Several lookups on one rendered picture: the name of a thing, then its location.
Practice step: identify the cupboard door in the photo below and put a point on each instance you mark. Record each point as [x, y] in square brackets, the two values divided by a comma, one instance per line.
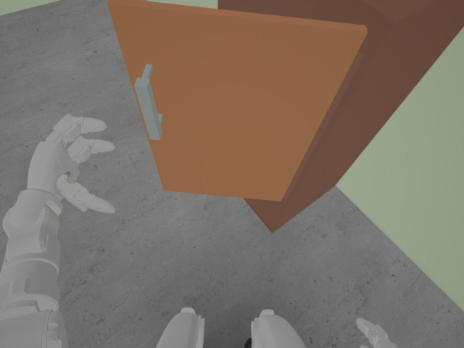
[242, 94]

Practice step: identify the handle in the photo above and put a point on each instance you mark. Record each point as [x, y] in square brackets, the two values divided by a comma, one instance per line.
[146, 100]

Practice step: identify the robot left upper arm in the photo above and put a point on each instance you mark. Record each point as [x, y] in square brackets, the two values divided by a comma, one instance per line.
[43, 329]

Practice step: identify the left robot forearm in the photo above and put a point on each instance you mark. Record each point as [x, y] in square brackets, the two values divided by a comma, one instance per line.
[28, 277]

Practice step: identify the robot left shin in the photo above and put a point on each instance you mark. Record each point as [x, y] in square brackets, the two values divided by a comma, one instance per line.
[188, 309]

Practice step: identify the left robot thigh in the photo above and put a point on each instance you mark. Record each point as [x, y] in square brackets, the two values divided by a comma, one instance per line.
[185, 330]

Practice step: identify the robot right hand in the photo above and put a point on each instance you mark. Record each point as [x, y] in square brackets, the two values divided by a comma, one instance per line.
[375, 334]

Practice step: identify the robot left hand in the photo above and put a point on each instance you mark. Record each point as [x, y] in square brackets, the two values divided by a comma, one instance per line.
[51, 161]

